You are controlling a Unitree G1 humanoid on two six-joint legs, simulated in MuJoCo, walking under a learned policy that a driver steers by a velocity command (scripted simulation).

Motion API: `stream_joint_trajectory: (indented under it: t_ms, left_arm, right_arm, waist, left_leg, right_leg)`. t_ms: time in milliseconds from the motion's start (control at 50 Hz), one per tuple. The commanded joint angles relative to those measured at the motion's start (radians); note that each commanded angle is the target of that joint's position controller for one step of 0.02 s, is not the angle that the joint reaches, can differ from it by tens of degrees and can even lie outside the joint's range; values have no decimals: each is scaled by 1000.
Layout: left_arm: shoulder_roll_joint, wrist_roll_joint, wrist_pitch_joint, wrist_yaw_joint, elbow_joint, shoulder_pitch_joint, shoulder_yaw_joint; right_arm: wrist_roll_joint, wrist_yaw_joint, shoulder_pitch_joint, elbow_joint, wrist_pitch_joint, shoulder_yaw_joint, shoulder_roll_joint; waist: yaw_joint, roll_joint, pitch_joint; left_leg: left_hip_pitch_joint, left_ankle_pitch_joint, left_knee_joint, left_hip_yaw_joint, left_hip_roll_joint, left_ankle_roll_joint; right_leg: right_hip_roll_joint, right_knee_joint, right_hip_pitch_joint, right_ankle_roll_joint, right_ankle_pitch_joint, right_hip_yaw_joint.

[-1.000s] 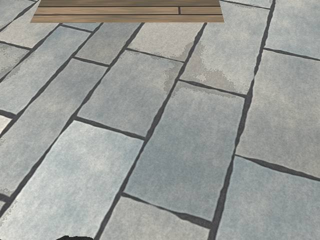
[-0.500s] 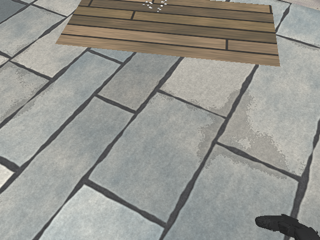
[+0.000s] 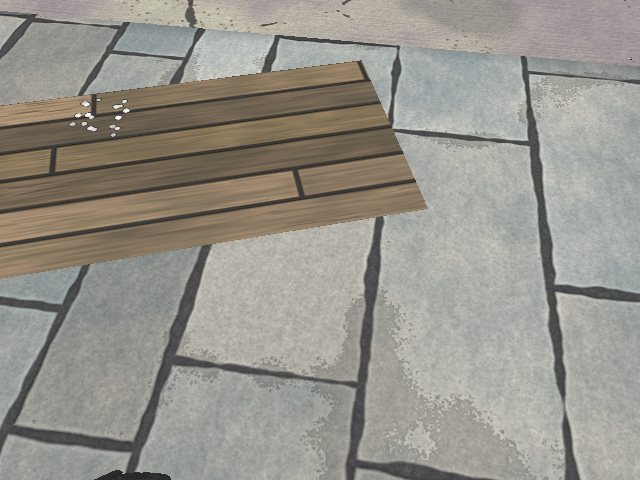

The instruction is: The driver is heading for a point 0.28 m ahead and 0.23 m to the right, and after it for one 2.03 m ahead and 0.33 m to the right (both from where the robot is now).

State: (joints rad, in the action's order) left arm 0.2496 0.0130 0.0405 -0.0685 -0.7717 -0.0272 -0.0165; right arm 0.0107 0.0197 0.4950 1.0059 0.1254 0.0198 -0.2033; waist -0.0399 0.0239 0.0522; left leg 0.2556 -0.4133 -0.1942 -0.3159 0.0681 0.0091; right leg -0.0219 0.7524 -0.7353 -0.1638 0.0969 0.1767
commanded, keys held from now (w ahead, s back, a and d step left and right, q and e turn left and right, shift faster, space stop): w+e+shift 0.32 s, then w+shift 0.68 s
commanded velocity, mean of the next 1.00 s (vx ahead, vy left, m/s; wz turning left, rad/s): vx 1.00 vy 0.00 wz -0.50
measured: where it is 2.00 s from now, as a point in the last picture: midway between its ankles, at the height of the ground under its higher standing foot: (468, 107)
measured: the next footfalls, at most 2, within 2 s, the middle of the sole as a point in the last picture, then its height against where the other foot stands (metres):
right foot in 0.06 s outside the picture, level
left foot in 0.48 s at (300, 371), level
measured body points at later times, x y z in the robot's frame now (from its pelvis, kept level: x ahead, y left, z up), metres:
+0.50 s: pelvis +0.48 -0.01 -0.01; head +0.51 -0.03 +0.44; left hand +0.57 +0.29 -0.12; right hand +0.64 -0.31 -0.06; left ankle +0.67 +0.06 -0.72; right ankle +0.23 -0.01 -0.69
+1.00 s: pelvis +0.89 -0.21 +0.00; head +0.92 -0.23 +0.45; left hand +1.20 -0.12 -0.09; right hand +0.72 -0.41 -0.14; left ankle +0.73 +0.02 -0.61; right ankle +0.95 -0.32 -0.72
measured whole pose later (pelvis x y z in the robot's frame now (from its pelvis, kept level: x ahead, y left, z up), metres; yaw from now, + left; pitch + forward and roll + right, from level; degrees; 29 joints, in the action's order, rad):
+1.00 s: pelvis +0.89 -0.21 +0.00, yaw -29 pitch +2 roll +0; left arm 0.26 0.05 0.08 -0.02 -0.70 -0.05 0.00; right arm 0.00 -0.01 0.49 0.92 0.08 0.02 -0.25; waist -0.06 0.00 0.03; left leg -0.09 -0.40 -1.08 0.00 -0.01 0.06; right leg 0.04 0.65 -0.52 -0.11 -0.17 0.08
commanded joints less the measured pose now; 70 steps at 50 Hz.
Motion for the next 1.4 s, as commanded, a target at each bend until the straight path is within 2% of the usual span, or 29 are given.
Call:
stream_joint_trajectory:
  t_ms: [20,60,80,100,120,160,220,280,400,440,480,500,520,540,580,640,820,900,920,940,960,980,1020,1080,1160,1300,1360,1380,1400]
  left_arm:
    - [124,3,-3,2,-16,-253,-35]
    - [211,-8,-9,35,-129,-642,-94]
    - [223,-36,-16,54,-136,-536,-108]
    - [304,-6,-19,47,-98,-438,-112]
    - [297,17,-23,58,-65,-419,-120]
    - [168,17,-12,71,-68,-351,-92]
    - [155,-6,37,78,-52,-316,-77]
    - [190,-8,59,71,-40,-336,-88]
    - [191,-20,59,56,-63,-449,-99]
    - [227,-8,63,65,-67,-442,-102]
    - [255,14,65,62,-48,-342,-104]
    - [134,25,75,65,-13,-314,-73]
    - [41,-42,76,53,16,-509,-43]
    - [117,-8,61,69,-14,-423,-38]
    - [133,16,53,50,24,-239,-38]
    - [70,33,32,22,77,-188,-15]
    - [57,21,40,-12,203,121,32]
    - [139,39,39,28,145,-66,-2]
    - [167,37,38,42,76,-275,-22]
    - [238,52,35,59,30,-446,-50]
    - [322,74,35,67,30,-439,-76]
    - [281,32,29,61,31,-451,-78]
    - [192,21,45,60,-11,-347,-66]
    - [97,23,68,64,-35,-304,-40]
    - [93,4,103,50,-71,-333,-37]
    - [177,-3,122,75,-97,-404,-38]
    - [249,29,63,120,-81,-380,-57]
    - [268,38,47,122,-55,-316,-63]
    - [215,35,51,104,-45,-288,-56]
  right_arm:
    - [4,46,-113,-105,-11,52,-256]
    - [18,36,-257,-151,-46,74,-287]
    - [29,4,-330,-188,-38,45,-154]
    - [29,-2,-207,-291,-14,15,-69]
    - [16,-10,-214,-344,12,1,-90]
    - [36,-18,-308,-332,21,13,-164]
    - [72,-22,-315,-342,-45,-3,-140]
    - [52,-37,-484,-422,-58,-21,-115]
    - [23,-38,-592,-475,-45,-27,-113]
    - [28,-26,-474,-442,-38,3,-176]
    - [18,2,-120,-351,-33,47,-259]
    - [42,20,94,-311,-34,68,-328]
    - [57,-2,0,-294,-35,87,-393]
    - [49,-20,-132,-334,-43,79,-275]
    - [45,-31,-171,-303,-38,56,-168]
    - [29,-32,-90,-211,-15,39,-129]
    - [-15,-45,-3,-142,18,47,-220]
    - [6,-18,42,-102,-16,54,-295]
    - [8,-8,16,-105,-32,54,-301]
    - [13,-7,8,-132,-36,43,-252]
    - [-17,-29,113,-183,-30,8,-77]
    - [-17,-22,5,-209,-19,29,-192]
    - [-9,-25,-158,-253,-12,18,-168]
    - [17,-51,-106,-225,-60,7,-118]
    - [17,-70,-302,-289,-88,5,-107]
    - [10,-99,-454,-330,-68,-10,-116]
    - [16,-87,-167,-251,-73,26,-208]
    - [19,-73,67,-184,-74,53,-250]
    - [12,-51,114,-165,-81,77,-288]
  waist:
    - [223,-151,-87]
    - [411,-80,-213]
    - [311,162,-86]
    - [115,179,-167]
    - [134,140,-278]
    - [61,-143,-34]
    - [-17,-169,45]
    - [33,-105,69]
    - [148,19,-14]
    - [89,41,-101]
    - [-124,49,-264]
    - [-188,-95,-383]
    - [-3,-498,-477]
    - [-12,-234,-289]
    - [-17,11,-113]
    - [33,-75,-36]
    - [25,-68,84]
    - [133,-164,-108]
    - [231,-160,-206]
    - [284,-105,-311]
    - [145,203,-444]
    - [201,111,-474]
    - [128,-4,-146]
    - [15,-1,-51]
    - [24,6,84]
    - [38,11,55]
    - [-116,89,-136]
    - [-227,83,-226]
    - [-216,-37,-213]
  left_leg:
    - [-213,1596,-344,25,-288,-43]
    - [-426,1214,-1028,56,-246,-13]
    - [-748,79,-1397,98,-36,5]
    - [-1023,-104,-1567,268,-23,-23]
    - [-1172,-81,-1532,411,-37,-18]
    - [-1121,38,-1298,419,-130,-18]
    - [-938,37,-1076,399,-199,-78]
    - [-824,244,-755,333,-198,-96]
    - [-692,538,-346,285,-103,-12]
    - [-574,431,-312,282,-49,20]
    - [-214,289,-340,307,-93,55]
    - [6,-41,-369,546,-289,69]
    - [159,-238,-93,1205,-502,207]
    - [38,-391,-48,1179,-459,216]
    - [-213,-130,-50,868,-373,199]
    - [-350,21,4,680,-300,168]
    - [-422,657,234,309,-243,139]
    - [-184,1387,-210,247,-283,101]
    - [-248,1346,-471,230,-267,86]
    - [-462,1021,-809,237,-226,87]
    - [-863,-13,-1227,283,-52,57]
    - [-979,-27,-1321,404,-37,88]
    - [-1031,124,-1192,391,-131,88]
    - [-885,117,-1067,414,-182,60]
    - [-983,306,-878,367,-185,49]
    - [-795,602,-472,141,-55,140]
    - [-508,399,-470,113,66,184]
    - [-271,337,-443,191,54,224]
    - [-125,329,-411,331,-35,258]
  right_leg:
    - [125,-36,470,-48,-62,55]
    - [87,-131,856,-148,-183,-103]
    - [29,-142,890,-160,-161,-254]
    - [-103,-143,1017,-306,38,-644]
    - [-236,-430,1112,-401,-448,-985]
    - [-188,-572,774,-268,-554,-898]
    - [-68,-578,436,-224,-341,-693]
    - [31,-597,320,-181,-136,-563]
    - [5,-507,616,-69,244,-517]
    - [-29,-345,748,-31,524,-518]
    - [2,72,638,6,502,-470]
    - [59,447,445,11,56,-406]
    - [193,686,135,61,-527,-335]
    - [88,714,-5,40,-452,-323]
    - [28,612,13,48,-360,-305]
    - [-8,508,15,58,-390,-328]
    - [-18,-100,228,49,11,-98]
    - [109,-153,474,-9,-224,-50]
    - [111,-199,693,-26,-238,-66]
    - [-42,-171,952,-52,-414,-231]
    - [-364,-259,1233,-162,-658,-782]
    - [-356,-415,1210,-162,-666,-999]
    - [-268,-465,894,-121,-398,-683]
    - [-201,-570,597,-69,-354,-483]
    - [-121,-686,520,9,-109,-210]
    - [-134,-623,753,130,702,40]
    - [-175,-140,851,155,1079,45]
    - [-181,185,729,148,990,28]
    - [-46,563,513,149,216,28]
Velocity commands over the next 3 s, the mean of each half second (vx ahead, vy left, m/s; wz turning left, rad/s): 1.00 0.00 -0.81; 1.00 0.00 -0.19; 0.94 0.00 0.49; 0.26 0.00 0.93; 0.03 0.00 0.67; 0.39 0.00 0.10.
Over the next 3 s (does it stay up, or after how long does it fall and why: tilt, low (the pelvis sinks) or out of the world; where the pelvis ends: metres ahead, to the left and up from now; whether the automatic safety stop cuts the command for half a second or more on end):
stays up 1.68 -0.40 0.01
